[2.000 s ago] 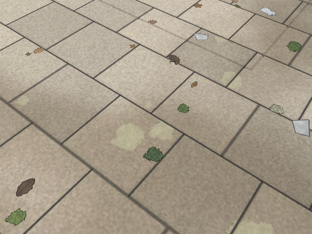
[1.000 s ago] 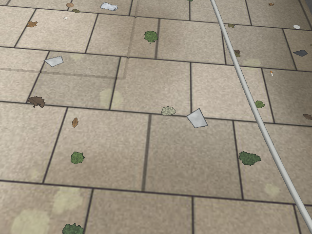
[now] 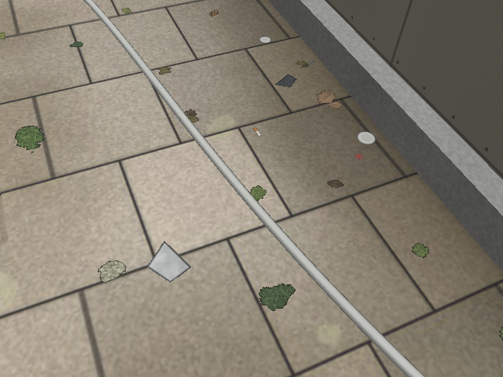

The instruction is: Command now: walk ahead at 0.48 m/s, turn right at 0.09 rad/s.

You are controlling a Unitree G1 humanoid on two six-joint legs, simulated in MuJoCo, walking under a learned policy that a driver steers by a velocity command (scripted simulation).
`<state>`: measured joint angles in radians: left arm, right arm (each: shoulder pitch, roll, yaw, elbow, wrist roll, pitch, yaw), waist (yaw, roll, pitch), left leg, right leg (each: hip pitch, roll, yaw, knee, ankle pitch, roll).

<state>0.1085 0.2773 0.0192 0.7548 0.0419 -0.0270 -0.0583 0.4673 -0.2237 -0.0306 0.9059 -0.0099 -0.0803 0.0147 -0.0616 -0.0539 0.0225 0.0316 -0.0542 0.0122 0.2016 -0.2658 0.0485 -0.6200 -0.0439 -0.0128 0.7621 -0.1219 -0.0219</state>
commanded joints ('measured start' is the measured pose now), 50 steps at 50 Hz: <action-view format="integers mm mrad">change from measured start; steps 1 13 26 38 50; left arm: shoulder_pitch -150 147 374 320 -15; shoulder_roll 35 64 75 84 -8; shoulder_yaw -6 28 26 37 16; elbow -101 62 213 203 106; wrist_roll -9 -25 -32 -26 -13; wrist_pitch -17 -51 -69 -59 -13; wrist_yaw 0 52 58 64 26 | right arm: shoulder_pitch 13 -52 -468 -149 -49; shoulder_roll -170 -112 -67 -191 -103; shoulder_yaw -34 -21 2 -55 -24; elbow -25 -40 -153 -41 74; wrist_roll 0 -21 -17 1 3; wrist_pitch -13 29 47 24 -19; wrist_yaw -4 5 23 -8 -7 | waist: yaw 5 43 112 11 46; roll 163 -20 6 124 109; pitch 57 -17 76 -104 74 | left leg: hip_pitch -67 -554 -681 91 -147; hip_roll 241 143 131 418 214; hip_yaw -103 -54 55 -508 -75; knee -42 928 486 69 -94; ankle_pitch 524 -35 284 -1 362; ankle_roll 113 14 -30 260 148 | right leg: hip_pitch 77 511 620 -6 -1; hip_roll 30 -174 -118 50 -56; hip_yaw -62 272 81 91 -25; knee -140 -566 -640 549 41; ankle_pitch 45 69 352 -270 80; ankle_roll -18 -186 -161 -78 10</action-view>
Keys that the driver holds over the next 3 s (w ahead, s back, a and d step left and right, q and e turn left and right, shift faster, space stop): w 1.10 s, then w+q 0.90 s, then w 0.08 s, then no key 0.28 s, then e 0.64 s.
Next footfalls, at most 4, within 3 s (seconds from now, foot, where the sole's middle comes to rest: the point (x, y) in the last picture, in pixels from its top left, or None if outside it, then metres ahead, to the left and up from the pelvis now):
0.12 right None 0.24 -0.10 -0.78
0.68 left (215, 347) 0.55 0.06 -0.78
1.24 right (276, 251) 0.85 -0.13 -0.78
1.78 left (199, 195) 1.07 0.11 -0.78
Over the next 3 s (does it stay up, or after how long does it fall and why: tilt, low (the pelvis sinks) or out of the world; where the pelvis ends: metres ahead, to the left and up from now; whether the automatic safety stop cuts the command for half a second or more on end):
stays up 1.23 0.14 0.00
